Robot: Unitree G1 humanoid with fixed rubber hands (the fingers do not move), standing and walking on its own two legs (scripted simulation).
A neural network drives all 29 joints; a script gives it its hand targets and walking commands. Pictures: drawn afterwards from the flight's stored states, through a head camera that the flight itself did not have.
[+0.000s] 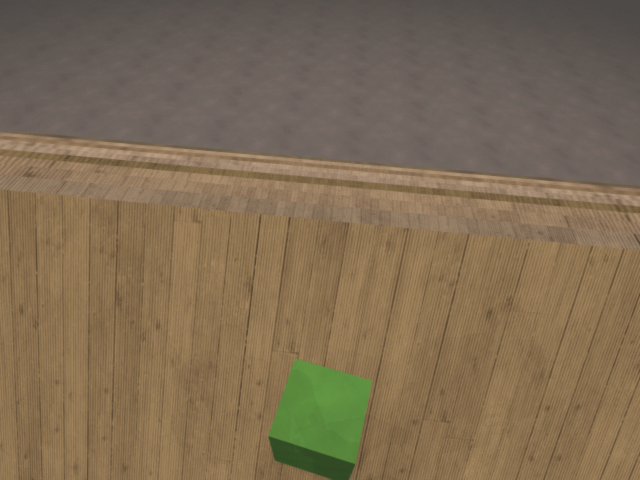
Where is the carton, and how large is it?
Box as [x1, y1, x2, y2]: [268, 359, 371, 479]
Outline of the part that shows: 295,359 268,435 275,460 332,479 348,479 355,463 371,380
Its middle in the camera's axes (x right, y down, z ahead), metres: +0.00 +0.49 +1.06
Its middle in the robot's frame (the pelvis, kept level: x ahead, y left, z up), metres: +0.38 -0.01 -0.65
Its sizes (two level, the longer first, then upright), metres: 0.210 0.200 0.250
